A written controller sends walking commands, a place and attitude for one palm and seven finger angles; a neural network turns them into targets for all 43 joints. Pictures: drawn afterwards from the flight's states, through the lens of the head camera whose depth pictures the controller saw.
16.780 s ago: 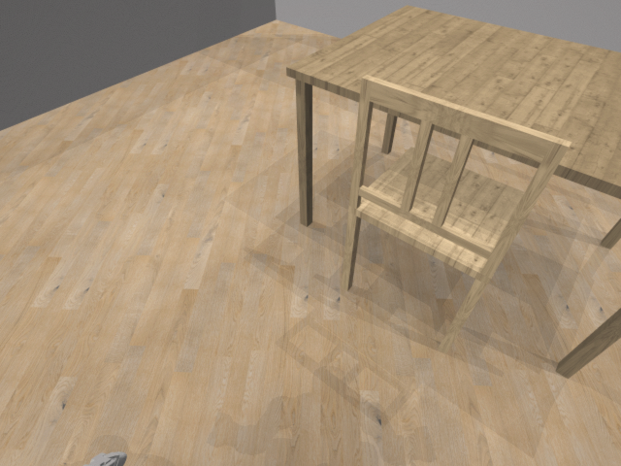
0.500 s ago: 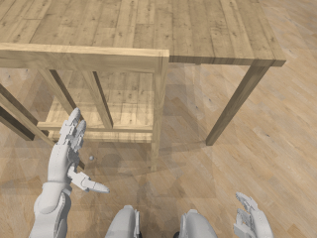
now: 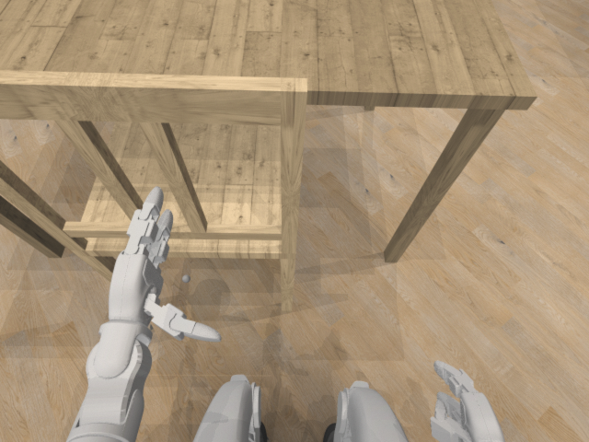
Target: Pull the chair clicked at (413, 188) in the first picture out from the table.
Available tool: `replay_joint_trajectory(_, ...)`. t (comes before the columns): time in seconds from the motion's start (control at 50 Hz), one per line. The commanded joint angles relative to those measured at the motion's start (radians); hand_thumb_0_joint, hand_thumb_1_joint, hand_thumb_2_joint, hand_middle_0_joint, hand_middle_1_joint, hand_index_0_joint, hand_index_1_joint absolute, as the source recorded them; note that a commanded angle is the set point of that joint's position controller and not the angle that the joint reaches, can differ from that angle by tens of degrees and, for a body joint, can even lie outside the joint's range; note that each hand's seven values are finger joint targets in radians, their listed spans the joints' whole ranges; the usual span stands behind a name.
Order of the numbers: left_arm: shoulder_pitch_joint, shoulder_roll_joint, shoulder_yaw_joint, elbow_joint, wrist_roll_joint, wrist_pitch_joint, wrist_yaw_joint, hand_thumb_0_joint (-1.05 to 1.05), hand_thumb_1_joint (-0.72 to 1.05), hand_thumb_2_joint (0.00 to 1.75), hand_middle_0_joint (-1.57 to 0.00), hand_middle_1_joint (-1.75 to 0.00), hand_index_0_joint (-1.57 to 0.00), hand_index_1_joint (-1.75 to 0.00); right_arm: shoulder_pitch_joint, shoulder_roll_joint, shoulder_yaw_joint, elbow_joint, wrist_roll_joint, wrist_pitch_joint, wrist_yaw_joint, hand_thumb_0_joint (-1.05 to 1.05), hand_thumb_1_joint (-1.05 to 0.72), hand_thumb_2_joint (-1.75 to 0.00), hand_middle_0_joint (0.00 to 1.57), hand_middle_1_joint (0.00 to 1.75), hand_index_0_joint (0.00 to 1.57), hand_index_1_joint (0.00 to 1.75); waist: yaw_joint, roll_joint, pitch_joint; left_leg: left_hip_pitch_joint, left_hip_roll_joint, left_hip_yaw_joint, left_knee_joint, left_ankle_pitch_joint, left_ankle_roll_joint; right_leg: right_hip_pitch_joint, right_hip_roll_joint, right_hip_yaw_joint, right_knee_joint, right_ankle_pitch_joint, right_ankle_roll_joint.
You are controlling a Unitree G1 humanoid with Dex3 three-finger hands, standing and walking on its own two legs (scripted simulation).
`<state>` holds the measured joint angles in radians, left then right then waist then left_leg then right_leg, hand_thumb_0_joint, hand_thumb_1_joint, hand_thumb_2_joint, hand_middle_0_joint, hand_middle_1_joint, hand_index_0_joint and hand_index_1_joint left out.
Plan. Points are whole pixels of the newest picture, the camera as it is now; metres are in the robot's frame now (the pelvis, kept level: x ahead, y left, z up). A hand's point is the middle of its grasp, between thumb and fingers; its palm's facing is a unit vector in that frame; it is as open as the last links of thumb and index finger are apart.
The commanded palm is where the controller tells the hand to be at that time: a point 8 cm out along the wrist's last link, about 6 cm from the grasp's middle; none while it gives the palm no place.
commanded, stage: aim the fingers beside a spindle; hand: left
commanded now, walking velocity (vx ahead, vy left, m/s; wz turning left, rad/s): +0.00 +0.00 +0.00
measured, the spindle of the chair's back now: (117, 183) +0.46 +0.28 +0.01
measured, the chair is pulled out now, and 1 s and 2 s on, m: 0.00 0.00 0.00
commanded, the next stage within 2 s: push the fingers through the gap in 0.38 s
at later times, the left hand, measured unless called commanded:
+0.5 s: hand (177, 283) +0.31 +0.16 +0.02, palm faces +0.01 -1.00 -0.03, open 17.0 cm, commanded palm +0.29 +0.22 +0.03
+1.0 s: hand (185, 246) +0.36 +0.16 +0.02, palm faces +0.01 -1.00 -0.02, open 17.0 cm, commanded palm +0.34 +0.22 +0.03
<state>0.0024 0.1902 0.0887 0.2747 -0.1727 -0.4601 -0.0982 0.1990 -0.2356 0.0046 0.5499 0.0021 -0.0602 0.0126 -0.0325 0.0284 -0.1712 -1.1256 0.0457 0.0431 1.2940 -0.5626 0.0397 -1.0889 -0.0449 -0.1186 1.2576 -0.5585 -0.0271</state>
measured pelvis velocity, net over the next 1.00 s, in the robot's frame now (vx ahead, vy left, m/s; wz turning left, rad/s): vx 0.00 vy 0.00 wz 0.00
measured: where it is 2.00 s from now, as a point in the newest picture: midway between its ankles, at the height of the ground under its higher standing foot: outside the picture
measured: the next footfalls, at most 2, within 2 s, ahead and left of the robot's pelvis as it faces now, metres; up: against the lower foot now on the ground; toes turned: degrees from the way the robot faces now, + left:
none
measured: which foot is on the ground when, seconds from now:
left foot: down 0.00-1.00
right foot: down 0.00-1.00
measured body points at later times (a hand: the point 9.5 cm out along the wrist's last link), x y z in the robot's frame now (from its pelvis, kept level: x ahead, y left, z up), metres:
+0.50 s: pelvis +0.00 -0.01 +0.00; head +0.11 +0.01 +0.44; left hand +0.30 +0.22 +0.03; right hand +0.17 -0.25 -0.10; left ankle +0.03 +0.10 -0.62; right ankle +0.02 -0.11 -0.62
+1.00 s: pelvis +0.00 +0.00 +0.00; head +0.12 +0.02 +0.44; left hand +0.35 +0.22 +0.03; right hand +0.14 -0.25 -0.11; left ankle +0.03 +0.10 -0.62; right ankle +0.02 -0.11 -0.62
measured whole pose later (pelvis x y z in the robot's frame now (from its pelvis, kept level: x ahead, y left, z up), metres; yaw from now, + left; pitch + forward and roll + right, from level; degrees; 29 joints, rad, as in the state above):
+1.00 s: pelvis +0.00 +0.00 +0.00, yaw +0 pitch +23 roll -3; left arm -0.20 0.22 0.14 0.47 -0.18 -0.47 -0.11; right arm 0.22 -0.25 0.00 0.59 0.00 -0.06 0.00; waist -0.06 0.03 -0.17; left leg -1.13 0.04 0.04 1.28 -0.55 0.05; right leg -1.09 -0.04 -0.12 1.23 -0.54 -0.02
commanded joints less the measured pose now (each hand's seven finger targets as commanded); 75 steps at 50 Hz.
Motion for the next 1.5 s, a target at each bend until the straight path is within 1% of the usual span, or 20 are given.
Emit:
replay_joint_trajectory(0.0,-0.129,0.124,0.078,-0.187,-0.017,-0.074,-0.007,0.00,-0.50,0.30,-0.06,-0.08,-0.06,-0.08,0.011,-0.152,-0.060,-0.121,0.006,-0.039,-0.021,0.00,-0.90,-0.90,0.20,0.30,0.20,0.30,-0.008,-0.024,-0.346,0.239,-0.031,-0.080,-0.180,0.284,-0.015,0.230,0.042,0.081,-0.169,0.260,0.002)
replay_joint_trajectory(0.06,-0.114,0.105,0.052,-0.230,-0.021,-0.084,-0.020,0.00,-0.50,0.30,-0.06,-0.08,-0.06,-0.08,0.008,-0.148,-0.061,-0.123,0.006,-0.043,-0.019,0.00,-0.90,-0.90,0.20,0.30,0.20,0.30,-0.004,0.018,-0.370,0.277,-0.030,-0.081,-0.184,0.331,-0.018,0.239,0.039,0.078,-0.163,0.301,-0.001)
replay_joint_trajectory(0.16,-0.079,0.108,0.060,-0.212,-0.027,-0.083,-0.026,0.00,-0.50,0.30,-0.06,-0.08,-0.06,-0.08,0.007,-0.148,-0.063,-0.121,0.008,-0.044,-0.019,0.00,-0.90,-0.90,0.20,0.30,0.20,0.30,-0.012,-0.021,-0.337,0.241,-0.033,-0.073,-0.179,0.299,-0.015,0.250,0.039,0.086,-0.177,0.290,0.005)
replay_joint_trajectory(0.28,-0.111,0.128,0.079,-0.223,-0.031,-0.096,-0.029,0.00,-0.50,0.30,-0.06,-0.08,-0.06,-0.08,-0.001,-0.148,-0.062,-0.119,0.006,-0.049,-0.022,0.00,-0.90,-0.90,0.20,0.30,0.20,0.30,-0.009,0.011,-0.336,0.233,-0.035,-0.070,-0.174,0.286,-0.015,0.245,0.038,0.092,-0.176,0.276,0.002)
replay_joint_trajectory(0.42,-0.132,0.141,0.092,-0.167,-0.036,-0.089,-0.047,0.00,-0.50,0.30,-0.06,-0.08,-0.06,-0.08,-0.004,-0.153,-0.059,-0.109,0.008,-0.054,-0.027,0.00,-0.90,-0.90,0.20,0.30,0.20,0.30,-0.018,-0.007,-0.321,0.202,-0.036,-0.068,-0.165,0.244,-0.011,0.236,0.039,0.102,-0.187,0.231,0.005)
replay_joint_trajectory(0.5,-0.210,0.158,0.098,-0.169,-0.039,-0.087,-0.053,0.00,-0.50,0.30,-0.06,-0.08,-0.06,-0.08,-0.001,-0.160,-0.058,-0.104,0.008,-0.061,-0.035,0.00,-0.90,-0.90,0.20,0.30,0.20,0.30,-0.023,0.015,-0.337,0.221,-0.033,-0.075,-0.165,0.248,-0.010,0.215,0.040,0.097,-0.182,0.224,0.001)
replay_joint_trajectory(0.54,-0.246,0.135,0.074,-0.182,-0.035,-0.087,-0.052,0.00,-0.50,0.30,-0.06,-0.08,-0.06,-0.08,0.003,-0.157,-0.058,-0.100,0.006,-0.065,-0.034,0.00,-0.90,-0.90,0.20,0.30,0.20,0.30,-0.023,0.039,-0.370,0.261,-0.031,-0.081,-0.168,0.281,-0.013,0.207,0.037,0.088,-0.171,0.250,0.001)
replay_joint_trajectory(0.62,-0.277,0.160,0.105,-0.110,-0.033,-0.070,-0.043,0.00,-0.50,0.30,-0.06,-0.08,-0.06,-0.08,0.011,-0.162,-0.056,-0.086,0.006,-0.060,-0.035,0.00,-0.90,-0.90,0.20,0.30,0.20,0.30,-0.026,0.005,-0.359,0.231,-0.032,-0.079,-0.165,0.270,-0.013,0.214,0.038,0.091,-0.175,0.246,0.004)
replay_joint_trajectory(0.76,-0.312,0.165,0.119,-0.081,-0.032,-0.065,-0.034,0.00,-0.50,0.30,-0.06,-0.08,-0.06,-0.08,0.028,-0.162,-0.058,-0.087,0.007,-0.048,-0.029,0.00,-0.90,-0.90,0.20,0.30,0.20,0.30,-0.012,0.024,-0.395,0.278,-0.029,-0.080,-0.185,0.325,-0.020,0.235,0.039,0.083,-0.174,0.292,0.000)
replay_joint_trajectory(0.86,-0.384,0.133,0.081,-0.037,-0.019,-0.069,-0.024,0.00,-0.50,0.30,-0.06,-0.08,-0.06,-0.08,0.036,-0.166,-0.058,-0.073,0.007,-0.038,-0.025,0.00,-0.90,-0.90,0.20,0.30,0.20,0.30,-0.038,0.016,-0.361,0.288,-0.024,-0.090,-0.191,0.304,-0.022,0.183,0.040,0.072,-0.176,0.256,0.002)
replay_joint_trajectory(0.92,-0.409,0.156,0.103,-0.018,-0.005,-0.081,-0.009,0.00,-0.50,0.30,-0.06,-0.08,-0.06,-0.08,0.046,-0.169,-0.060,-0.068,0.004,-0.032,-0.025,0.00,-0.90,-0.90,0.20,0.30,0.20,0.30,-0.030,0.031,-0.377,0.306,-0.023,-0.094,-0.195,0.327,-0.025,0.177,0.041,0.070,-0.168,0.265,-0.002)
replay_joint_trajectory(0.94,-0.437,0.144,0.093,-0.007,-0.006,-0.083,-0.006,0.00,-0.50,0.30,-0.06,-0.08,-0.06,-0.08,0.047,-0.167,-0.060,-0.064,0.003,-0.030,-0.024,0.00,-0.90,-0.90,0.20,0.30,0.20,0.30,-0.041,0.018,-0.370,0.304,-0.024,-0.092,-0.191,0.321,-0.024,0.175,0.040,0.072,-0.174,0.265,0.001)
replay_joint_trajectory(1.02,-0.498,0.195,0.143,0.056,0.004,-0.095,0.003,0.00,-0.50,0.30,-0.06,-0.08,-0.06,-0.08,0.055,-0.173,-0.058,-0.053,0.001,-0.020,-0.027,0.00,-0.90,-0.90,0.20,0.30,0.20,0.30,-0.038,0.018,-0.374,0.288,-0.024,-0.092,-0.190,0.306,-0.025,0.170,0.042,0.075,-0.170,0.253,0.000)
replay_joint_trajectory(1.12,-0.539,0.184,0.133,0.073,0.004,-0.102,-0.005,0.00,-0.50,0.30,-0.06,-0.08,-0.06,-0.08,0.072,-0.171,-0.061,-0.046,0.000,-0.013,-0.022,0.00,-0.90,-0.90,0.20,0.30,0.20,0.30,-0.035,0.060,-0.439,0.354,-0.020,-0.094,-0.188,0.393,-0.032,0.179,0.043,0.072,-0.160,0.314,-0.003)
replay_joint_trajectory(1.22,-0.601,0.169,0.118,0.142,0.009,-0.090,-0.008,0.00,-0.50,0.30,-0.06,-0.08,-0.06,-0.08,0.089,-0.177,-0.063,-0.034,0.001,0.000,-0.018,0.00,-0.90,-0.90,0.20,0.30,0.20,0.30,-0.057,0.039,-0.399,0.348,-0.016,-0.104,-0.192,0.377,-0.032,0.145,0.045,0.064,-0.166,0.293,-0.001)
replay_joint_trajectory(1.3,-0.622,0.192,0.145,0.160,0.011,-0.096,0.004,0.00,-0.50,0.30,-0.06,-0.08,-0.06,-0.08,0.100,-0.177,-0.065,-0.031,-0.002,0.008,-0.016,0.00,-0.90,-0.90,0.20,0.30,0.20,0.30,-0.049,0.037,-0.433,0.352,-0.018,-0.101,-0.186,0.407,-0.032,0.162,0.045,0.067,-0.160,0.320,-0.002)
replay_joint_trajectory(1.38,-0.683,0.200,0.150,0.193,0.021,-0.110,0.011,0.00,-0.50,0.30,-0.06,-0.08,-0.06,-0.08,0.107,-0.173,-0.063,-0.022,-0.003,0.019,-0.014,0.00,-0.90,-0.90,0.20,0.30,0.20,0.30,-0.063,0.009,-0.415,0.318,-0.020,-0.093,-0.181,0.382,-0.028,0.175,0.045,0.074,-0.164,0.322,0.003)
replay_joint_trajectory(1.42,-0.713,0.234,0.170,0.215,0.033,-0.120,0.010,0.00,-0.50,0.30,-0.06,-0.08,-0.06,-0.08,0.111,-0.175,-0.062,-0.019,-0.005,0.021,-0.015,0.00,-0.90,-0.90,0.20,0.30,0.20,0.30,-0.058,0.043,-0.413,0.317,-0.020,-0.093,-0.181,0.370,-0.030,0.160,0.045,0.077,-0.161,0.306,0.000)
replay_joint_trajectory(1.46,-0.755,0.199,0.144,0.220,0.031,-0.126,0.007,0.00,-0.50,0.30,-0.06,-0.08,-0.06,-0.08,0.113,-0.172,-0.063,-0.016,-0.006,0.022,-0.015,0.00,-0.90,-0.90,0.20,0.30,0.20,0.30,-0.072,0.045,-0.431,0.338,-0.020,-0.094,-0.177,0.370,-0.028,0.149,0.046,0.077,-0.165,0.301,0.001)
replay_joint_trajectory(1.48,-0.760,0.220,0.163,0.238,0.026,-0.125,0.007,0.00,-0.50,0.30,-0.06,-0.08,-0.06,-0.08,0.116,-0.176,-0.062,-0.011,-0.006,0.024,-0.016,0.00,-0.90,-0.90,0.20,0.30,0.20,0.30,-0.069,0.033,-0.428,0.327,-0.021,-0.094,-0.176,0.363,-0.028,0.160,0.047,0.080,-0.168,0.301,0.001)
